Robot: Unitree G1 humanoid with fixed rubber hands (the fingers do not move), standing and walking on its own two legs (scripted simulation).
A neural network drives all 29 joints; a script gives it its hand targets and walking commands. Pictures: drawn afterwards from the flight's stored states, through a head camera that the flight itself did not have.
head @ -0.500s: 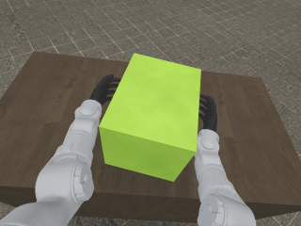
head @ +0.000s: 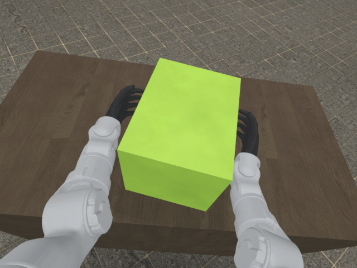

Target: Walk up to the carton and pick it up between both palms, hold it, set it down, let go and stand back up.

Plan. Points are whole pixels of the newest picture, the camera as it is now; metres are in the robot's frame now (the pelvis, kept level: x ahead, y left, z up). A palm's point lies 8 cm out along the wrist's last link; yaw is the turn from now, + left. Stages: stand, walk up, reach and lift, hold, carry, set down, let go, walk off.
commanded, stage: set down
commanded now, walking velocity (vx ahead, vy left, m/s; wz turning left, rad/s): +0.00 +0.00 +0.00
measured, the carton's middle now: (182, 134) +0.43 -0.01 -0.01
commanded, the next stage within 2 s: none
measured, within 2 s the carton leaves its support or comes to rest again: neither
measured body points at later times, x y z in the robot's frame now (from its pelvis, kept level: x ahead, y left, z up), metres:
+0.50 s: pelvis +0.00 +0.00 +0.00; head +0.06 +0.05 +0.44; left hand +0.44 +0.15 +0.04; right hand +0.38 -0.16 +0.04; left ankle +0.00 +0.08 -0.75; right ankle -0.02 -0.14 -0.75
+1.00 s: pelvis -0.01 +0.00 +0.00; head +0.06 +0.04 +0.44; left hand +0.44 +0.16 +0.04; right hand +0.38 -0.16 +0.04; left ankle +0.00 +0.08 -0.75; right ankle -0.02 -0.14 -0.75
